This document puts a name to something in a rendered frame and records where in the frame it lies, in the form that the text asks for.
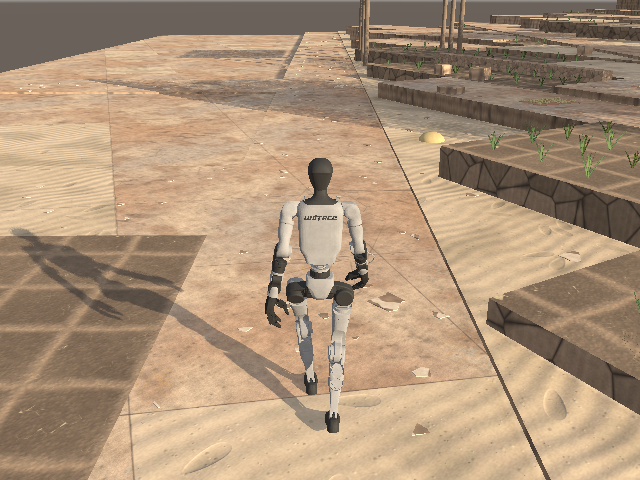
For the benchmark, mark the left robot hand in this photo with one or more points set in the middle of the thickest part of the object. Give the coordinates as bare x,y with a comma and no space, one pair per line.
269,310

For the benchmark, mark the robot left upper arm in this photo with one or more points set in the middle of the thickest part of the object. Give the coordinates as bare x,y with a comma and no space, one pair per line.
288,212

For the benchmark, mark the robot left forearm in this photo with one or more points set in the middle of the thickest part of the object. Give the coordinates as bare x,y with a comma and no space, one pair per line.
277,274

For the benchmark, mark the robot foot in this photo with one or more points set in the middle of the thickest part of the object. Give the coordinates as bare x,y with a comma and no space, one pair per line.
311,388
332,423

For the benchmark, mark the right robot hand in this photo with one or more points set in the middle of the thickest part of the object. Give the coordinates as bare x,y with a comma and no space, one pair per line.
354,275

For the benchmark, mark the left robot foot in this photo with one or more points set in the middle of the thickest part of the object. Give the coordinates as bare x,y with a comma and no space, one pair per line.
311,388

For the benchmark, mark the robot right upper arm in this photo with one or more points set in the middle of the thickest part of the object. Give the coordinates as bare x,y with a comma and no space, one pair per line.
352,212

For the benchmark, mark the right robot foot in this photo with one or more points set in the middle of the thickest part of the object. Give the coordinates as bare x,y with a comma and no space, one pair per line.
332,423

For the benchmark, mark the robot right forearm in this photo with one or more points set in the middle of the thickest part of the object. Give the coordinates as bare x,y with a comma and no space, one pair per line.
361,261

